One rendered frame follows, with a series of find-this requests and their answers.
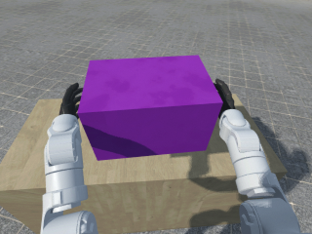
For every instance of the pedestal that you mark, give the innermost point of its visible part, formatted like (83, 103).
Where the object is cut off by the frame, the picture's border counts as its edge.
(130, 195)

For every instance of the left robot upper arm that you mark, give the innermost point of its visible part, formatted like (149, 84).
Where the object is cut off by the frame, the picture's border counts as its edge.
(82, 222)

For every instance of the robot right forearm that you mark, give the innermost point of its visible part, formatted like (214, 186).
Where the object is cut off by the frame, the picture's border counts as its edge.
(254, 177)

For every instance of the carton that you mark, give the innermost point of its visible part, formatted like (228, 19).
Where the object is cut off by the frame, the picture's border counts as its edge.
(136, 107)

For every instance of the right robot upper arm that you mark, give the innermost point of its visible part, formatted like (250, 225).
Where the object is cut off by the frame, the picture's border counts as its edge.
(267, 216)

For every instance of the robot left hand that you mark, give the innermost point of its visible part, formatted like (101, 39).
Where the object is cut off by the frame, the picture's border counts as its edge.
(69, 100)

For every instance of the robot left forearm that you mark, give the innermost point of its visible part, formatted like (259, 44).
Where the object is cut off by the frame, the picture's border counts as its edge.
(63, 161)

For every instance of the robot right hand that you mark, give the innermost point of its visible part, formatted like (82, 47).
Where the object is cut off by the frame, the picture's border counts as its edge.
(225, 95)

